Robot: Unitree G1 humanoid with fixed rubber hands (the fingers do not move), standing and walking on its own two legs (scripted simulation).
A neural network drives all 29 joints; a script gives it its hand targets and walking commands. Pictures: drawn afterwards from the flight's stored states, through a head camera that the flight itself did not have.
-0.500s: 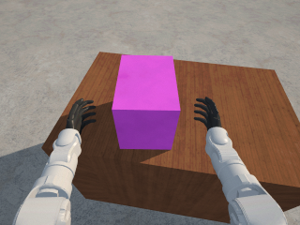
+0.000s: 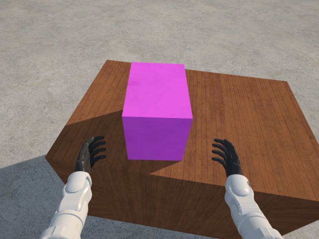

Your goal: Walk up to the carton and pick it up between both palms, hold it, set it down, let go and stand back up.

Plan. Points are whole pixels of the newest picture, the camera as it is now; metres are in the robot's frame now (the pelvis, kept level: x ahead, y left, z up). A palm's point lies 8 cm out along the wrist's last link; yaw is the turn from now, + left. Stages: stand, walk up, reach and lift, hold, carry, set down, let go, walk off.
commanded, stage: set down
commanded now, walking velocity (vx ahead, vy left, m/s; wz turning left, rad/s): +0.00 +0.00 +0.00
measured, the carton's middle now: (156, 110) +0.55 +0.04 -0.01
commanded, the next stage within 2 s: none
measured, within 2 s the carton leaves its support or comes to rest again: neither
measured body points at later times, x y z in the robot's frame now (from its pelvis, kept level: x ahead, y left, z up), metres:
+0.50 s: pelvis +0.01 +0.00 +0.00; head +0.02 +0.02 +0.45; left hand +0.29 +0.21 -0.02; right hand +0.29 -0.18 -0.02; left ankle -0.01 +0.12 -0.75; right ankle +0.01 -0.14 -0.75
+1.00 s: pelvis +0.03 +0.00 +0.00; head +0.04 +0.01 +0.45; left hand +0.22 +0.21 -0.07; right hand +0.23 -0.20 -0.06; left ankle -0.01 +0.12 -0.75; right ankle +0.01 -0.14 -0.75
